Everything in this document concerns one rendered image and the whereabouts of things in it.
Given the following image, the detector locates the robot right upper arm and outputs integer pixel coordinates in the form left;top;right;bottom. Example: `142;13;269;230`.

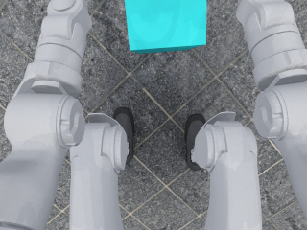
252;81;307;219

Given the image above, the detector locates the robot right forearm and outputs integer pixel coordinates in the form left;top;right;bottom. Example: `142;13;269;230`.
235;0;307;91

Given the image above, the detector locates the robot left forearm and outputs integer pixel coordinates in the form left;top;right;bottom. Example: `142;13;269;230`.
4;0;92;140

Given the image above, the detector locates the right robot shin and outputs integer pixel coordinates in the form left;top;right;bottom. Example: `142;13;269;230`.
191;111;258;169

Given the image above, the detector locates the left robot foot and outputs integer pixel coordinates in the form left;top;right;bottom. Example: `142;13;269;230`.
113;107;135;164

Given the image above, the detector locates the carton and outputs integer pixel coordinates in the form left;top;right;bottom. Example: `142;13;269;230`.
125;0;207;54

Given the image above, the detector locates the robot left upper arm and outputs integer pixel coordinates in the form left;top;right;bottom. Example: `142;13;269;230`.
0;92;86;230

